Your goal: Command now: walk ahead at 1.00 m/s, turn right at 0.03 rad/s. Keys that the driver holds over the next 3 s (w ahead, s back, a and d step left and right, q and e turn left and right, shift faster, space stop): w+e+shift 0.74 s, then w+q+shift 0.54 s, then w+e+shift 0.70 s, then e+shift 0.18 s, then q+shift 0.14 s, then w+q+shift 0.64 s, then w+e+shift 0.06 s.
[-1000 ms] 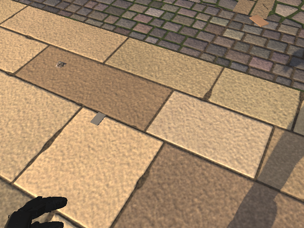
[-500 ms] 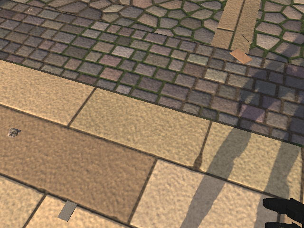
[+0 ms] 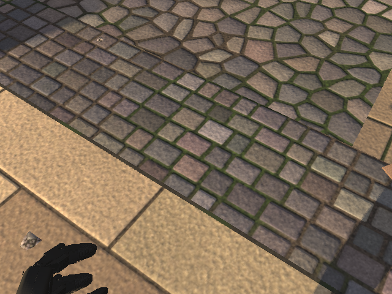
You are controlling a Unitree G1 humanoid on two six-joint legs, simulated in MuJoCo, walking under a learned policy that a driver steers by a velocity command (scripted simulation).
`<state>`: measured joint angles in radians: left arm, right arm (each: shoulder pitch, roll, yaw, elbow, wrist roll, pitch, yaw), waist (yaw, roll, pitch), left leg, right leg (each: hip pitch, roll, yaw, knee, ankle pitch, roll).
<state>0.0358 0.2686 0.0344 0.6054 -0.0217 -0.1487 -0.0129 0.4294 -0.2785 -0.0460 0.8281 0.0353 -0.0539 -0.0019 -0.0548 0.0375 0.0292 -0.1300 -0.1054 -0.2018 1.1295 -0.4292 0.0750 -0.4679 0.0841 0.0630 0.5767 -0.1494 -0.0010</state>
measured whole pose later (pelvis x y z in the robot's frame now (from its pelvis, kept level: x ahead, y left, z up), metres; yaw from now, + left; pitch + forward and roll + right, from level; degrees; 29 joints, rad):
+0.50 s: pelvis +0.42 +0.00 +0.02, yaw -19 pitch -1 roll +3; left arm 0.26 0.32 0.06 0.68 -0.05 -0.02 -0.01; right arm 0.35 -0.28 -0.06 0.79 -0.01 -0.08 0.00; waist -0.04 -0.04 0.00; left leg -0.10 0.01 0.09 0.45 -0.33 -0.04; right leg -0.67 -0.08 0.00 1.31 -0.31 -0.04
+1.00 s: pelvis +0.78 -0.23 +0.02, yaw -35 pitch -2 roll -1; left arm 0.41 0.24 0.03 0.78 0.02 -0.11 -0.03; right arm 0.16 -0.29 -0.02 0.72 0.04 -0.07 0.00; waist 0.06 0.04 0.03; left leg -0.78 0.14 -0.11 1.04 -0.02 0.02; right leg -0.02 0.14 -0.08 0.36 -0.30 -0.13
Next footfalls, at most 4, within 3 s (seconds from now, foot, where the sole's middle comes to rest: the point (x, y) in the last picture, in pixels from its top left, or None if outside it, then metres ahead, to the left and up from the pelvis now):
0.30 left None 0.45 0.15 -0.75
0.72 right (258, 215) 0.74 -0.25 -0.75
1.22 left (271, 124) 1.20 -0.38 -0.75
1.72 right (319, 70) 1.57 -0.70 -0.75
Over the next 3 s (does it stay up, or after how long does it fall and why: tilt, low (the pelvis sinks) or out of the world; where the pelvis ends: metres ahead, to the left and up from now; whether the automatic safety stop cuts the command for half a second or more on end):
stays up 2.14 -1.00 -0.03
